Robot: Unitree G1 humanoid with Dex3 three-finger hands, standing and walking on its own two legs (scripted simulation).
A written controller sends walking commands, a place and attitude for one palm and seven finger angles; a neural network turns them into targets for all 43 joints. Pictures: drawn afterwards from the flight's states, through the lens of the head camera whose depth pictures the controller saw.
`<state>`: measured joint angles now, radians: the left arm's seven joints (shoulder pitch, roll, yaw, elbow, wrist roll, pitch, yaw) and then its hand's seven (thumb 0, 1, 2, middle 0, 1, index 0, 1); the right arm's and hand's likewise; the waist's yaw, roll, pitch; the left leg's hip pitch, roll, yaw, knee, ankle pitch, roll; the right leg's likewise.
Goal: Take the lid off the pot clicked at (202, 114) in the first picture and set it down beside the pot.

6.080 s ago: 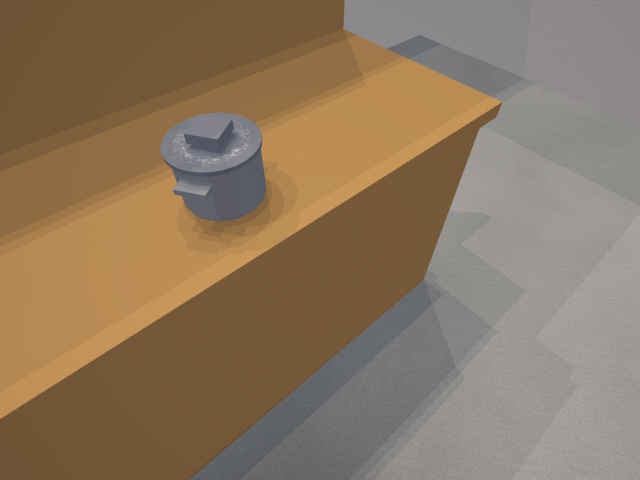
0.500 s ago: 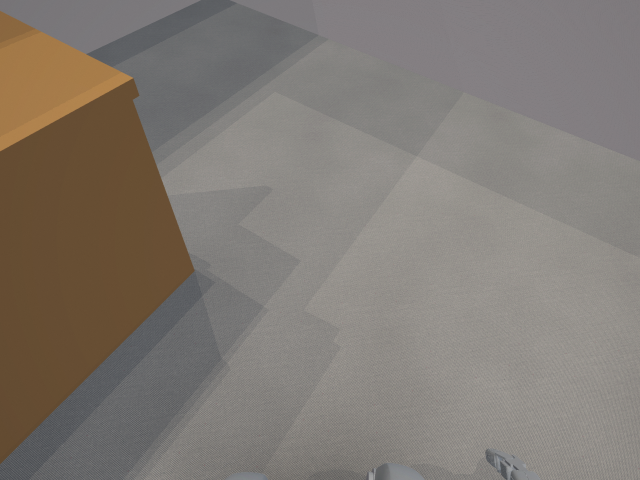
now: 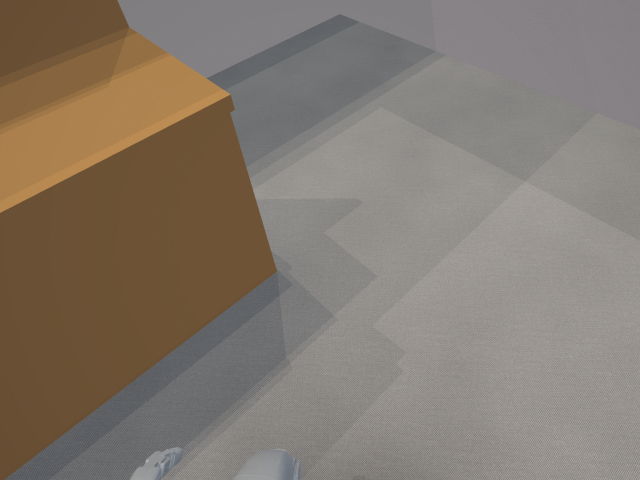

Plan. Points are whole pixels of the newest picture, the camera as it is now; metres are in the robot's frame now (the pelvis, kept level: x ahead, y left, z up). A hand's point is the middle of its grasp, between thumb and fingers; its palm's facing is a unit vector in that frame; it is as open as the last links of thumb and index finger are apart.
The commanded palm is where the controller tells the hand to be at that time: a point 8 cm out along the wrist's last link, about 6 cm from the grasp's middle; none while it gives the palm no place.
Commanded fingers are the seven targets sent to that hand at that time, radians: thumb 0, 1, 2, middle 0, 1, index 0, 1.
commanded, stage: turn to face it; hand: left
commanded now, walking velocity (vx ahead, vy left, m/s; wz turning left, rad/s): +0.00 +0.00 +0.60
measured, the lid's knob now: out of the picture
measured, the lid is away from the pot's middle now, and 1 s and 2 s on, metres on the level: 0.00 0.00 0.00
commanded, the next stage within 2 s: take the last steps up to it in 1.06 s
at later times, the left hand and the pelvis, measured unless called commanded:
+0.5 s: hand out of the picture +0.00 +0.27 -0.16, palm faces +0.35 -0.89 -0.28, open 7.4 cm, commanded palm none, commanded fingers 0.00 0.90 0.90 -0.20 -0.30 -0.20 -0.30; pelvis +0.01 +0.03 +0.00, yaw +18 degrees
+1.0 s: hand out of the picture -0.04 +0.18 -0.16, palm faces +0.55 -0.79 -0.26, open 7.4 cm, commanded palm none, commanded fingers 0.00 0.90 0.90 -0.20 -0.30 -0.20 -0.30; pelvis +0.02 -0.01 +0.00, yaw +33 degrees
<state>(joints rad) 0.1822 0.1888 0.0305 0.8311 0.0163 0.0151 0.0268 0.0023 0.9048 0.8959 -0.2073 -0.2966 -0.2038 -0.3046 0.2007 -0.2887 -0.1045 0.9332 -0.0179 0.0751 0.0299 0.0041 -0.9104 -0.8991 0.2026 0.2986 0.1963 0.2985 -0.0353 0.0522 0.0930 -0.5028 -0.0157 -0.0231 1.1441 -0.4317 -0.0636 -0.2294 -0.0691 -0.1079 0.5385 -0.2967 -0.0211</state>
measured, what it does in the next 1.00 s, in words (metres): steps on the spot, turning left: left foot, then right foot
